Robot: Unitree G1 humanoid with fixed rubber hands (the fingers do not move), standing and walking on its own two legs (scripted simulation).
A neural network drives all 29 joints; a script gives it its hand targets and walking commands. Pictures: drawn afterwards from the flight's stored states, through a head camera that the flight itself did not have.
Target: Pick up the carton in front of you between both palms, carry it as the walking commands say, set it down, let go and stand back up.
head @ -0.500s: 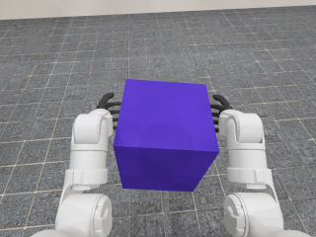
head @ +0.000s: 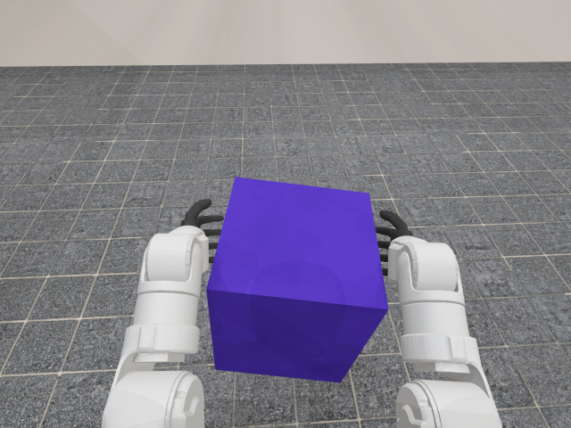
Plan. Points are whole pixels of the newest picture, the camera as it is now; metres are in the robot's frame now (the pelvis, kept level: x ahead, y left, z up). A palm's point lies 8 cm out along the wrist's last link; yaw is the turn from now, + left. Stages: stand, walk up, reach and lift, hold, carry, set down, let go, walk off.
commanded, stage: carry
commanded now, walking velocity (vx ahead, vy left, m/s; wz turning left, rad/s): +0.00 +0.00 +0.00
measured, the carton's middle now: (289, 283) +0.33 +0.01 +0.00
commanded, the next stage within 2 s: hold in 0.98 s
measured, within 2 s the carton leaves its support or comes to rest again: neither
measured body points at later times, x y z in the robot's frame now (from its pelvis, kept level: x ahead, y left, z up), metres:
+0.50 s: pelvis -0.05 +0.00 +0.00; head -0.10 +0.00 +0.45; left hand +0.25 +0.15 +0.04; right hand +0.25 -0.15 +0.04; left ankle -0.10 +0.09 -0.73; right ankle +0.02 -0.10 -0.73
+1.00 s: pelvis -0.07 +0.00 +0.00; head -0.11 +0.00 +0.45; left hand +0.24 +0.16 +0.04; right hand +0.24 -0.14 +0.04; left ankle -0.10 +0.09 -0.73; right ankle +0.02 -0.10 -0.73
